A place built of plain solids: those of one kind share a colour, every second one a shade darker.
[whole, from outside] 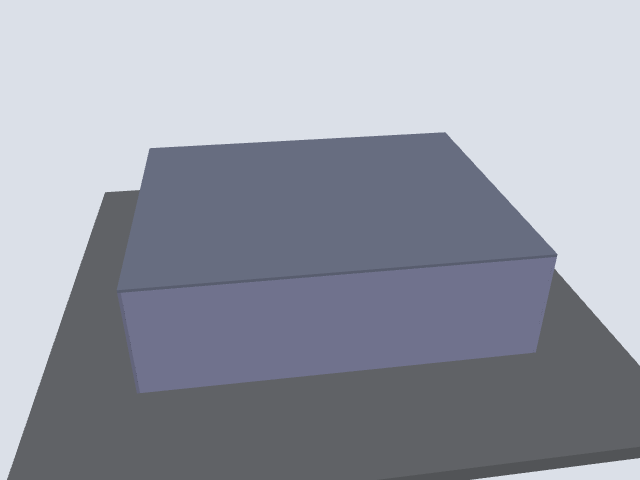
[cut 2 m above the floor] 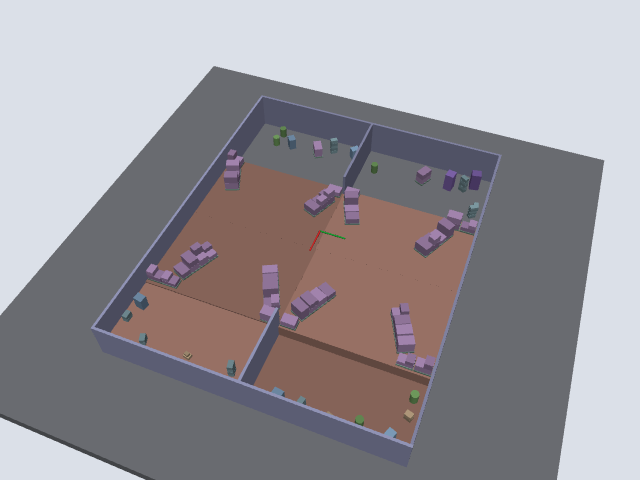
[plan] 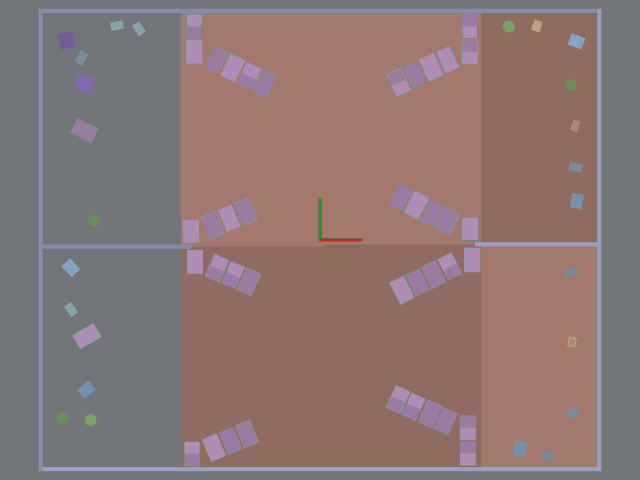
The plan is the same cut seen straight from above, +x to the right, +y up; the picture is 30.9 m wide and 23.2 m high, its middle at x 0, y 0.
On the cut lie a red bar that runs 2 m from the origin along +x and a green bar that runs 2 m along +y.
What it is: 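A closed cross-dock hall without a stair; its walked floor lies 1.14 m over the lower ground and ends at a front at either end, two bays a front; beyond a bay's line the ground lies deep, a low step down, or level and merely marked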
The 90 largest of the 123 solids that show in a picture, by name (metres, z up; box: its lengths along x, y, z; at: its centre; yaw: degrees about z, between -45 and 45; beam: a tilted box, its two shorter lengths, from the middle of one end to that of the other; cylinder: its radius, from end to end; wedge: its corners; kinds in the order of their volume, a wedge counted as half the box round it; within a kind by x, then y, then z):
{
 "floor_1": {"box": [6.91, 10.68, 1.19], "at": [-3.26, -5.66, 0.54]},
 "floor_2": {"box": [6.91, 11.31, 1.19], "at": [-3.26, 5.34, 0.54]},
 "floor_3": {"box": [7.6, 10.78, 1.19], "at": [3.99, -5.6, 0.54]},
 "floor_4": {"box": [7.6, 11.21, 1.19], "at": [3.99, 5.39, 0.54]},
 "floor_5": {"box": [5.65, 10.7, 1.09], "at": [10.59, -5.64, 0.49]},
 "floor_6": {"box": [5.65, 11.13, 0.17], "at": [10.59, 5.43, 0.03]},
 "wall_1": {"box": [0.2, 22.35, 7.9], "at": [-13.5, 0.0, 3.9]},
 "wall_2": {"box": [7.21, 0.2, 7.9], "at": [-9.81, -0.32, 3.9]},
 "wall_3": {"box": [26.8, 0.2, 7.9], "at": [0.0, -11.08, 3.9]},
 "wall_4": {"box": [26.8, 0.2, 7.9], "at": [0.0, 11.08, 3.9]},
 "wall_5": {"box": [5.93, 0.2, 7.9], "at": [10.45, -0.21, 3.9]},
 "wall_6": {"box": [0.2, 22.35, 7.9], "at": [13.5, 0.0, 3.9]},
 "roof_1": {"box": [27.2, 22.35, 0.2], "at": [0.0, 0.0, 7.95]},
 "load_1": {"box": [1.13, 0.73, 0.53], "at": [-11.39, 5.29, 0.41], "yaw": -26.5},
 "load_2": {"box": [1.13, 0.73, 0.53], "at": [-11.39, 5.29, 0.93], "yaw": -26.5},
 "load_3": {"box": [1.15, 0.7, 0.88], "at": [-11.26, -4.65, 0.58], "yaw": 29.7},
 "load_4": {"box": [0.77, 1.1, 0.48], "at": [-6.23, 0.42, 1.52], "yaw": 0.4},
 "load_5": {"box": [0.71, 1.17, 0.57], "at": [-6.19, -10.34, 1.57], "yaw": -0.2},
 "load_6": {"box": [0.71, 0.58, 0.57], "at": [-6.18, -10.62, 2.14], "yaw": 0.3},
 "load_7": {"box": [0.78, 1.13, 0.6], "at": [-6.08, 9.1, 2.18]},
 "load_8": {"box": [0.71, 1.15, 0.4], "at": [-6.08, 10.33, 1.48]},
 "load_9": {"box": [0.71, 0.58, 0.4], "at": [-6.07, 10.61, 1.88], "yaw": -0.1},
 "load_10": {"box": [0.76, 1.14, 0.41], "at": [-6.04, -1.06, 1.49], "yaw": -0.3},
 "load_11": {"box": [0.78, 1.1, 1.2], "at": [-5.18, 0.71, 1.88], "yaw": 22.7},
 "load_12": {"box": [0.73, 1.11, 1.08], "at": [-5.13, -10.04, 1.82], "yaw": 22.7},
 "load_13": {"box": [0.75, 1.14, 1.11], "at": [-5.0, 8.69, 1.84], "yaw": -25.9},
 "load_14": {"box": [0.71, 1.17, 0.65], "at": [-4.98, -1.36, 1.61], "yaw": -22.9},
 "load_15": {"box": [0.71, 0.58, 0.65], "at": [-4.86, -1.11, 2.26], "yaw": -23.5},
 "load_16": {"box": [0.71, 1.15, 0.5], "at": [-4.38, 1.05, 1.53], "yaw": 22.7},
 "load_17": {"box": [0.75, 1.16, 0.57], "at": [-4.33, -9.71, 1.57], "yaw": 22.6},
 "load_18": {"box": [0.73, 1.15, 0.42], "at": [-4.22, 8.31, 1.49], "yaw": -25.9},
 "load_19": {"box": [0.73, 1.16, 0.51], "at": [-4.2, -1.7, 1.54], "yaw": -23.4},
 "load_20": {"box": [0.73, 0.58, 0.51], "at": [-4.08, -1.44, 2.05], "yaw": -23.5},
 "load_21": {"box": [0.78, 1.09, 0.54], "at": [-3.58, 1.38, 1.55], "yaw": 22.6},
 "load_22": {"box": [0.73, 1.12, 0.67], "at": [-3.53, -9.38, 2.29], "yaw": 22.1},
 "load_23": {"box": [0.73, 1.12, 0.67], "at": [-3.52, -9.38, 1.62], "yaw": 22.4},
 "load_24": {"box": [0.74, 1.16, 0.65], "at": [-3.43, -2.03, 1.61], "yaw": -23.1},
 "load_25": {"box": [0.77, 1.17, 0.64], "at": [-3.43, 7.93, 1.6], "yaw": -26.2},
 "load_26": {"box": [0.77, 0.58, 0.64], "at": [-3.31, 8.18, 2.24], "yaw": -25.7},
 "load_27": {"box": [0.75, 1.16, 0.8], "at": [-2.68, 7.57, 1.68], "yaw": -26.0},
 "load_28": {"box": [0.71, 0.58, 0.39], "at": [3.65, -7.96, 1.87], "yaw": -24.4},
 "load_29": {"box": [0.72, 0.58, 0.51], "at": [3.69, 7.86, 2.05], "yaw": 25.2},
 "load_30": {"box": [0.71, 1.17, 0.39], "at": [3.78, -7.72, 1.48], "yaw": -24.5},
 "load_31": {"box": [0.72, 1.16, 0.51], "at": [3.8, 7.62, 1.54], "yaw": 24.8},
 "load_32": {"box": [0.76, 1.13, 0.52], "at": [3.9, 2.06, 1.54], "yaw": -27.2},
 "load_33": {"box": [0.71, 1.15, 0.88], "at": [3.96, -2.43, 1.72], "yaw": 26.0},
 "load_34": {"box": [0.72, 0.58, 0.69], "at": [4.41, -8.31, 2.32], "yaw": -24.4},
 "load_35": {"box": [0.72, 1.15, 0.69], "at": [4.53, -8.06, 1.63], "yaw": -24.4},
 "load_36": {"box": [0.75, 1.1, 0.81], "at": [4.57, 7.97, 1.69], "yaw": 25.0},
 "load_37": {"box": [0.74, 1.11, 0.68], "at": [4.66, 1.68, 1.62], "yaw": -26.5},
 "load_38": {"box": [0.74, 1.11, 0.47], "at": [4.72, -2.05, 1.99], "yaw": 26.4},
 "load_39": {"box": [0.78, 1.13, 0.57], "at": [5.32, -8.42, 1.57], "yaw": -24.3},
 "load_40": {"box": [0.78, 1.13, 0.57], "at": [5.32, -8.42, 2.14], "yaw": -24.6},
 "load_41": {"box": [0.77, 1.12, 0.48], "at": [5.37, 8.34, 2.0], "yaw": 25.3},
 "load_42": {"box": [0.76, 1.12, 0.52], "at": [5.42, 1.29, 2.06], "yaw": -26.8},
 "load_43": {"box": [0.73, 1.12, 1.21], "at": [5.5, -1.68, 1.88], "yaw": 26.3},
 "load_44": {"box": [0.76, 1.11, 0.49], "at": [6.08, -8.75, 1.52], "yaw": -24.3},
 "load_45": {"box": [0.76, 0.58, 0.35], "at": [6.15, -1.04, 1.81], "yaw": 26.6},
 "load_46": {"box": [0.73, 1.15, 1.0], "at": [6.17, 0.92, 1.78], "yaw": -26.4},
 "load_47": {"box": [0.71, 1.14, 0.96], "at": [6.17, 8.71, 1.76], "yaw": 24.6},
 "load_48": {"box": [0.76, 1.16, 0.35], "at": [6.28, -1.29, 1.46], "yaw": 26.2},
 "load_49": {"box": [0.76, 0.57, 0.44], "at": [7.15, -10.6, 1.94], "yaw": -0.2},
 "load_50": {"box": [0.76, 1.13, 0.44], "at": [7.15, -10.32, 1.5], "yaw": 0.1},
 "load_51": {"box": [0.74, 0.57, 0.35], "at": [7.15, -9.36, 1.81], "yaw": -0.3},
 "load_52": {"box": [0.74, 1.14, 0.35], "at": [7.16, -9.08, 1.46]},
 "load_53": {"box": [0.7, 1.16, 0.36], "at": [7.23, 9.1, 1.46]},
 "load_54": {"box": [0.7, 0.58, 0.36], "at": [7.24, 9.38, 1.82], "yaw": 0.1},
 "load_55": {"box": [0.71, 1.17, 0.6], "at": [7.24, 10.35, 1.58], "yaw": 0.3},
 "load_56": {"box": [0.71, 0.58, 0.6], "at": [7.24, 10.62, 2.18], "yaw": 0.1},
 "load_57": {"box": [0.77, 1.1, 0.49], "at": [7.26, 0.54, 1.52], "yaw": 0.3},
 "load_58": {"box": [0.76, 1.12, 0.84], "at": [7.36, -0.97, 1.7], "yaw": 0.1},
 "bin_1": {"box": [0.58, 0.72, 1.11], "at": [-12.05, -1.34, 0.51], "yaw": 44.6},
 "bin_2": {"box": [0.72, 0.58, 1.11], "at": [-11.29, -7.24, 0.51], "yaw": 40.0},
 "bin_3": {"box": [0.58, 0.72, 1.06], "at": [9.68, -10.09, 1.57], "yaw": -9.6},
 "bin_4": {"box": [0.72, 0.58, 1.06], "at": [12.4, 9.6, 0.65], "yaw": -20.1},
 "bin_5": {"box": [0.58, 0.72, 1.06], "at": [12.42, 1.88, 0.65], "yaw": -8.6},
 "cage_trolley_1": {"box": [0.72, 0.8, 1.71], "at": [-12.25, 9.64, 0.81], "yaw": 12.0},
 "cage_trolley_2": {"box": [0.8, 0.72, 1.71], "at": [-11.4, 7.6, 0.81], "yaw": -10.7},
 "drum_1": {"cylinder": 0.29, "from": [-12.44, -8.6, 0.0], "to": [-12.44, -8.6, 0.88]},
 "drum_2": {"cylinder": 0.29, "from": [-11.09, -8.7, 0.0], "to": [-11.09, -8.7, 0.88]},
 "drum_3": {"cylinder": 0.29, "from": [-10.92, 0.92, 0.0], "to": [-10.92, 0.92, 0.88]},
 "drum_4": {"cylinder": 0.29, "from": [9.12, 10.32, 0.12], "to": [9.12, 10.32, 1.0]},
 "drum_5": {"cylinder": 0.29, "from": [12.11, 7.5, 0.12], "to": [12.11, 7.5, 1.0]},
 "pallet_1": {"box": [1.2, 0.8, 0.19], "at": [-11.39, 5.28, 0.05], "yaw": -26.6},
 "pallet_2": {"box": [1.2, 0.8, 0.19], "at": [-11.26, -4.64, 0.05], "yaw": 29.8},
 "pallet_3": {"box": [0.8, 1.2, 0.14], "at": [-6.08, 9.09, 1.21]},
 "pallet_4": {"box": [0.8, 1.2, 0.14], "at": [-6.08, 10.33, 1.21]},
 "pallet_5": {"box": [0.8, 1.2, 0.14], "at": [-5.18, 0.71, 1.21], "yaw": 22.7},
 "pallet_6": {"box": [0.8, 1.2, 0.14], "at": [-4.21, 8.31, 1.21], "yaw": -25.9},
 "pallet_7": {"box": [0.8, 1.2, 0.14], "at": [-2.68, 7.57, 1.21], "yaw": -25.9}
}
